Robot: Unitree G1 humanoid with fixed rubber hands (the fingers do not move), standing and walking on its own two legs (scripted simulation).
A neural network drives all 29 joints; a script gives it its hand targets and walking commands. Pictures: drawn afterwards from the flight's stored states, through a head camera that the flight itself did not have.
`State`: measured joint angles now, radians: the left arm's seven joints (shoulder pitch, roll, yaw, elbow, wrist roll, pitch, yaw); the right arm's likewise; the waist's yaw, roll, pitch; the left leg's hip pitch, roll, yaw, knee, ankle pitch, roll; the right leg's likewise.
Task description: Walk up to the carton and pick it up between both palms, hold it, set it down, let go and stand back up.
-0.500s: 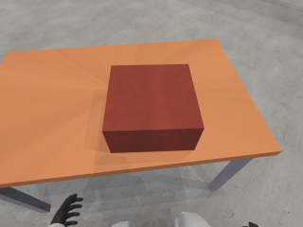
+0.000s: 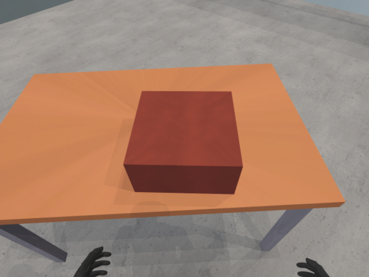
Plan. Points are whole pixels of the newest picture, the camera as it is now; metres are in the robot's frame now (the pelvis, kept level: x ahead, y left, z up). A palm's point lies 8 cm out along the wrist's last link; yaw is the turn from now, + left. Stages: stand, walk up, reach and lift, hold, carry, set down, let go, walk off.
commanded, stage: walk up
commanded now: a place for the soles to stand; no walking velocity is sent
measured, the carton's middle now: (185, 139) +0.49 +0.03 -0.05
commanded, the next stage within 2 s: none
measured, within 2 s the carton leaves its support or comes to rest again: neither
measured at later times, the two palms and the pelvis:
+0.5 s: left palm out of the picture +0.13 +0.26 -0.09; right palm out of the picture +0.12 -0.26 -0.09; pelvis +0.02 +0.00 +0.00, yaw +3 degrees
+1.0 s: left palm out of the picture +0.03 +0.26 -0.11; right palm out of the picture +0.07 -0.30 -0.10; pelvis -0.07 -0.02 -0.02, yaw +3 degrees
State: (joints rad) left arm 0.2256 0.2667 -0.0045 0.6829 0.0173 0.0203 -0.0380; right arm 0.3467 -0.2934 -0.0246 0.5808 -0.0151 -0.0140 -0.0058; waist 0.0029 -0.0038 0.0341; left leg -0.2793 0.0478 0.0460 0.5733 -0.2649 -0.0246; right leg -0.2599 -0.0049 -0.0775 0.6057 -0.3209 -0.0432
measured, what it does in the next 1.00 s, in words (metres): steps on the spot: right foot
